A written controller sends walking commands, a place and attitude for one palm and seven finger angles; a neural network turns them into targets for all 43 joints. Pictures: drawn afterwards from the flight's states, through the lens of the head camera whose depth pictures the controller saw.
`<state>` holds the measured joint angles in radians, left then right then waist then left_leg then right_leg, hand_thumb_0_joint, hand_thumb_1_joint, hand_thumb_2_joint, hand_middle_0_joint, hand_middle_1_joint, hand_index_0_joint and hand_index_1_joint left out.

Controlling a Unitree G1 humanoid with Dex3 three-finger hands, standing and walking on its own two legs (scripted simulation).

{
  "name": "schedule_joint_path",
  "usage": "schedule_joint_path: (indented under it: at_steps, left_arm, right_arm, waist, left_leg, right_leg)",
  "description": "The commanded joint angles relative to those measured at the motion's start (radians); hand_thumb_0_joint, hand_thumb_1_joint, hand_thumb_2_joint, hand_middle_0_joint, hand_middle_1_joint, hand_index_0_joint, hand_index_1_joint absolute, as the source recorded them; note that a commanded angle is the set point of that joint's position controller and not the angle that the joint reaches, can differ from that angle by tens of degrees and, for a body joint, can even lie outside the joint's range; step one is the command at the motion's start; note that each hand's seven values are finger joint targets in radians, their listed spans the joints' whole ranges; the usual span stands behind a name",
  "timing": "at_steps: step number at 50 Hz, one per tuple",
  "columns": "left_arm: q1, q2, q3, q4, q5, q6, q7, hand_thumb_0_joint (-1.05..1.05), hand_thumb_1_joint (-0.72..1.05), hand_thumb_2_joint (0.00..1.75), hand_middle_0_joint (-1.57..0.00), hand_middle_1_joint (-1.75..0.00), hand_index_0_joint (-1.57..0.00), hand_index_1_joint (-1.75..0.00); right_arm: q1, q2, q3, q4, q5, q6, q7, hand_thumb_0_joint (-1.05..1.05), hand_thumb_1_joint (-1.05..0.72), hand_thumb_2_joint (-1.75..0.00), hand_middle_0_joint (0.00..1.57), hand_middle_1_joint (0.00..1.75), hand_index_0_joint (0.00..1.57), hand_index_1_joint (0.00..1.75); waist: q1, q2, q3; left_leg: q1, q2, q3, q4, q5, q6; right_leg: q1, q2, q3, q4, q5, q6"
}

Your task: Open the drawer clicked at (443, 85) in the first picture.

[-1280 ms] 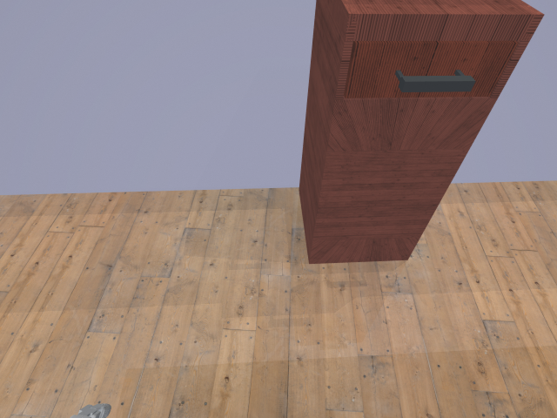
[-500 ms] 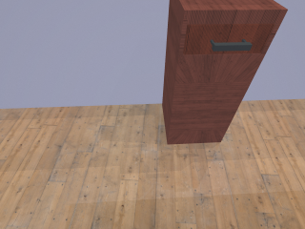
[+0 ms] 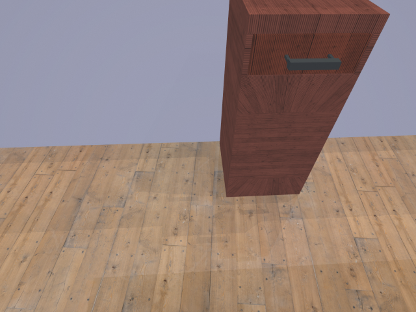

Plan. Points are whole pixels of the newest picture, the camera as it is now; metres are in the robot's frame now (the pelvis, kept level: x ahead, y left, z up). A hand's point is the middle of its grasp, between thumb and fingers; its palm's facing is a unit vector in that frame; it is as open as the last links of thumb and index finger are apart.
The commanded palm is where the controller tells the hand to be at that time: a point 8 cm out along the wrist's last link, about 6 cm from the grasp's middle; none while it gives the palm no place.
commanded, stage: look at it before walking up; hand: left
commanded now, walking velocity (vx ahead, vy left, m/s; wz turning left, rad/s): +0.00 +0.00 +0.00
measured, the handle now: (311, 60) +0.86 -0.29 +0.08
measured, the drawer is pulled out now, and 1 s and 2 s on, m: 0.00 0.00 0.00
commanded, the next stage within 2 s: walk to a spot facing it in 0.16 s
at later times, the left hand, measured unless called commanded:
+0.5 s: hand out of the picture +0.07 +0.23 -0.17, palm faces -0.09 -0.95 -0.30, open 7.4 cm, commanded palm none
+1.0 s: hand out of the picture +0.08 +0.17 -0.17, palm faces -0.27 -0.93 -0.24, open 7.4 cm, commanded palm none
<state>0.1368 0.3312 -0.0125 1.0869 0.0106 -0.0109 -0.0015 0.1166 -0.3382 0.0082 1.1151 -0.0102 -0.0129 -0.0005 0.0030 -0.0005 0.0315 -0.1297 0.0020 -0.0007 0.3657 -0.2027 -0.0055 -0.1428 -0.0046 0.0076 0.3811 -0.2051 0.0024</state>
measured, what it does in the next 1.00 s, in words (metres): lifts its left foot, turning right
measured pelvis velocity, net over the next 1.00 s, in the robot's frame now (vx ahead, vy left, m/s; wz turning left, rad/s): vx -0.02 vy -0.01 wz -0.36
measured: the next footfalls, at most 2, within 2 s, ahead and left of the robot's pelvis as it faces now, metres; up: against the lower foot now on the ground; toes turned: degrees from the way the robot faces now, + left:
left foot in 1.12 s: +0.04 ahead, +0.12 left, +0.00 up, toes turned -25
right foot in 1.56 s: -0.10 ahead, -0.10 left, +0.00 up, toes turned -47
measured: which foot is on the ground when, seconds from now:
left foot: down 0.00-0.64, up 0.66-1.00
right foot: down 0.00-1.00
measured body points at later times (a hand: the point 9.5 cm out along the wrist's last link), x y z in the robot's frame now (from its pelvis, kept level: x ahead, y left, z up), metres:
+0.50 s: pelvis +0.00 +0.00 -0.01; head +0.02 -0.01 +0.44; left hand +0.07 +0.27 -0.15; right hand +0.07 -0.28 -0.15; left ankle +0.00 +0.12 -0.75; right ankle +0.00 -0.12 -0.75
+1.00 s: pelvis -0.02 -0.01 -0.01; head +0.01 -0.02 +0.44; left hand +0.09 +0.22 -0.15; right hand -0.01 -0.29 -0.15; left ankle +0.00 +0.15 -0.70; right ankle -0.01 -0.11 -0.75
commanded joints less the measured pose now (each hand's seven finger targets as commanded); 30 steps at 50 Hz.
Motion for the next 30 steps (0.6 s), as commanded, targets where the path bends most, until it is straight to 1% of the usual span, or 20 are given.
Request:
schedule_joint_path:
  at_steps: [1,4,6,11,13,14,15,16,17,18,20,21,23,24,25,26,27,28,29,30]
  left_arm:
    - [-0.039,0.209,0.045,-0.062,0.002,-0.017,0.013,0.0,0.9,0.9,-0.2,-0.3,-0.2,-0.3]
    - [-0.04,0.209,0.044,-0.062,0.001,-0.017,0.012,0.0,0.9,0.9,-0.2,-0.3,-0.2,-0.3]
    - [-0.037,0.211,0.045,-0.061,0.002,-0.017,0.013,0.0,0.9,0.9,-0.2,-0.3,-0.2,-0.3]
    - [-0.033,0.211,0.046,-0.06,0.001,-0.02,0.014,0.0,0.9,0.9,-0.2,-0.3,-0.2,-0.3]
    - [-0.031,0.212,0.045,-0.06,0.001,-0.02,0.014,0.0,0.9,0.9,-0.2,-0.3,-0.2,-0.3]
    - [-0.036,0.214,0.047,-0.06,0.001,-0.018,0.013,0.0,0.9,0.9,-0.2,-0.3,-0.2,-0.3]
    - [-0.036,0.207,0.048,-0.067,0.001,-0.012,0.012,0.0,0.9,0.9,-0.2,-0.3,-0.2,-0.3]
    - [-0.017,0.17,0.046,-0.066,0.002,-0.003,0.014,0.0,0.9,0.9,-0.2,-0.3,-0.2,-0.3]
    - [0.007,0.128,0.04,-0.066,0.001,0.011,0.016,0.0,0.9,0.9,-0.2,-0.3,-0.2,-0.3]
    - [0.023,0.107,0.039,-0.074,0.001,0.022,0.018,0.0,0.9,0.9,-0.2,-0.3,-0.2,-0.3]
    - [0.034,0.109,0.048,-0.102,0.005,0.036,0.015,0.0,0.9,0.9,-0.2,-0.3,-0.2,-0.3]
    - [0.042,0.106,0.052,-0.117,0.006,0.04,0.013,0.0,0.9,0.9,-0.2,-0.3,-0.2,-0.3]
    - [0.052,0.096,0.06,-0.146,0.008,0.047,0.007,0.0,0.9,0.9,-0.2,-0.3,-0.2,-0.3]
    - [0.052,0.087,0.064,-0.16,0.009,0.049,0.004,0.0,0.9,0.9,-0.2,-0.3,-0.2,-0.3]
    - [0.064,0.074,0.067,-0.17,0.008,0.052,0.001,0.0,0.9,0.9,-0.2,-0.3,-0.2,-0.3]
    - [0.072,0.06,0.069,-0.181,0.008,0.054,-0.001,0.0,0.9,0.9,-0.2,-0.3,-0.2,-0.3]
    - [0.076,0.045,0.075,-0.192,0.009,0.059,-0.004,0.0,0.9,0.9,-0.2,-0.3,-0.2,-0.3]
    - [0.09,0.037,0.08,-0.2,0.007,0.06,-0.006,0.0,0.9,0.9,-0.2,-0.3,-0.2,-0.3]
    - [0.131,0.028,0.085,-0.199,0.009,0.056,-0.009,0.0,0.9,0.9,-0.2,-0.3,-0.2,-0.3]
    - [0.193,0.029,0.092,-0.183,0.012,0.049,-0.012,0.0,0.9,0.9,-0.2,-0.3,-0.2,-0.3]
  right_arm:
    - [-0.045,-0.2,-0.041,-0.062,0.003,-0.021,-0.012,0.0,-0.9,-0.9,0.2,0.3,0.2,0.3]
    - [-0.049,-0.201,-0.041,-0.061,0.003,-0.021,-0.012,0.0,-0.9,-0.9,0.2,0.3,0.2,0.3]
    - [-0.046,-0.202,-0.042,-0.063,0.003,-0.02,-0.012,0.0,-0.9,-0.9,0.2,0.3,0.2,0.3]
    - [-0.047,-0.203,-0.041,-0.061,0.004,-0.022,-0.013,0.0,-0.9,-0.9,0.2,0.3,0.2,0.3]
    - [-0.049,-0.203,-0.041,-0.06,0.004,-0.023,-0.013,0.0,-0.9,-0.9,0.2,0.3,0.2,0.3]
    - [-0.051,-0.206,-0.042,-0.06,0.003,-0.023,-0.015,0.0,-0.9,-0.9,0.2,0.3,0.2,0.3]
    - [-0.04,-0.198,-0.044,-0.062,0.002,-0.021,-0.018,0.0,-0.9,-0.9,0.2,0.3,0.2,0.3]
    - [-0.016,-0.158,-0.04,-0.063,0.001,-0.016,-0.019,0.0,-0.9,-0.9,0.2,0.3,0.2,0.3]
    - [0.007,-0.108,-0.035,-0.064,0.0,-0.008,-0.022,0.0,-0.9,-0.9,0.2,0.3,0.2,0.3]
    - [0.029,-0.086,-0.033,-0.069,0.0,0.001,-0.025,0.0,-0.9,-0.9,0.2,0.3,0.2,0.3]
    - [0.041,-0.095,-0.047,-0.098,-0.001,0.013,-0.03,0.0,-0.9,-0.9,0.2,0.3,0.2,0.3]
    - [0.043,-0.103,-0.055,-0.113,-0.001,0.016,-0.031,0.0,-0.9,-0.9,0.2,0.3,0.2,0.3]
    - [0.035,-0.114,-0.068,-0.143,-0.002,0.019,-0.034,0.0,-0.9,-0.9,0.2,0.3,0.2,0.3]
    - [0.037,-0.118,-0.076,-0.156,-0.003,0.02,-0.035,0.0,-0.9,-0.9,0.2,0.3,0.2,0.3]
    - [0.027,-0.123,-0.082,-0.168,-0.004,0.019,-0.035,0.0,-0.9,-0.9,0.2,0.3,0.2,0.3]
    - [0.021,-0.126,-0.088,-0.178,-0.004,0.015,-0.033,0.0,-0.9,-0.9,0.2,0.3,0.2,0.3]
    - [0.014,-0.12,-0.09,-0.189,-0.006,0.013,-0.033,0.0,-0.9,-0.9,0.2,0.3,0.2,0.3]
    - [-0.004,-0.116,-0.093,-0.202,-0.008,0.013,-0.033,0.0,-0.9,-0.9,0.2,0.3,0.2,0.3]
    - [-0.028,-0.111,-0.096,-0.214,-0.012,0.014,-0.033,0.0,-0.9,-0.9,0.2,0.3,0.2,0.3]
    - [-0.045,-0.108,-0.098,-0.221,-0.011,0.018,-0.031,0.0,-0.9,-0.9,0.2,0.3,0.2,0.3]
  waist:
    - [-0.002,-0.007,-0.051]
    - [-0.002,-0.011,-0.039]
    - [-0.002,-0.002,-0.055]
    - [-0.001,-0.014,-0.077]
    - [0.0,-0.003,-0.074]
    - [-0.002,-0.004,-0.068]
    - [-0.004,-0.005,-0.066]
    - [-0.005,-0.004,-0.079]
    - [-0.007,-0.006,-0.07]
    - [-0.01,-0.011,-0.063]
    - [-0.012,-0.004,-0.04]
    - [-0.01,0.007,-0.042]
    - [-0.006,0.043,-0.046]
    - [-0.01,0.068,-0.051]
    - [-0.003,0.126,-0.047]
    - [0.003,0.175,-0.05]
    - [0.004,0.193,-0.041]
    - [0.017,0.184,-0.029]
    - [0.044,0.154,-0.035]
    - [0.074,0.113,-0.047]
  left_leg:
    - [0.005,0.112,-0.1,-0.064,0.115,0.031]
    - [0.005,0.111,-0.099,-0.07,0.098,0.031]
    - [0.013,0.112,-0.099,-0.067,0.107,0.031]
    - [0.028,0.115,-0.097,-0.061,0.152,0.031]
    - [0.027,0.116,-0.094,-0.063,0.158,0.031]
    - [0.037,0.119,-0.086,-0.06,0.153,0.028]
    - [0.043,0.122,-0.073,-0.043,0.164,0.027]
    - [0.047,0.125,-0.053,-0.015,0.183,0.021]
    - [0.043,0.127,-0.033,0.005,0.19,0.014]
    - [0.034,0.13,-0.019,0.022,0.179,0.007]
    - [0.015,0.146,-0.01,0.041,0.145,0.014]
    - [0.011,0.158,-0.014,0.049,0.13,0.021]
    - [0.006,0.194,-0.032,0.046,0.111,0.043]
    - [0.002,0.222,-0.047,0.038,0.122,0.059]
    - [-0.016,0.267,-0.064,0.021,0.136,0.087]
    - [-0.016,0.316,-0.089,0.01,0.212,0.126]
    - [-0.035,0.357,-0.092,0.002,0.266,0.162]
    - [-0.075,0.373,-0.073,0.026,0.298,0.169]
    - [-0.104,0.353,-0.027,0.093,0.314,0.141]
    - [-0.146,0.302,0.044,0.211,0.25,0.089]
  right_leg:
    - [-0.003,-0.113,0.106,-0.068,0.116,-0.033]
    - [-0.015,-0.114,0.109,-0.075,0.095,-0.032]
    - [-0.006,-0.112,0.107,-0.072,0.104,-0.032]
    - [0.014,-0.115,0.105,-0.063,0.164,-0.034]
    - [0.017,-0.118,0.104,-0.062,0.175,-0.033]
    - [0.002,-0.112,0.114,-0.061,0.178,-0.036]
    - [-0.01,-0.109,0.118,-0.047,0.206,-0.037]
    - [-0.017,-0.108,0.123,-0.023,0.246,-0.035]
    - [-0.037,-0.106,0.127,0.003,0.274,-0.03]
    - [-0.057,-0.099,0.134,0.027,0.281,-0.026]
    - [-0.112,-0.081,0.143,0.074,0.268,-0.029]
    - [-0.134,-0.07,0.141,0.102,0.255,-0.028]
    - [-0.182,-0.039,0.126,0.176,0.218,-0.021]
    - [-0.2,-0.02,0.11,0.235,0.19,-0.016]
    - [-0.219,-0.001,0.078,0.321,0.087,-0.008]
    - [-0.242,0.013,0.04,0.413,-0.107,0.001]
    - [-0.248,0.006,0.008,0.479,-0.249,0.009]
    - [-0.214,-0.023,0.015,0.476,-0.286,0.006]
    - [-0.151,-0.033,0.008,0.398,-0.237,0.001]
    - [-0.068,-0.032,-0.008,0.267,-0.104,0.001]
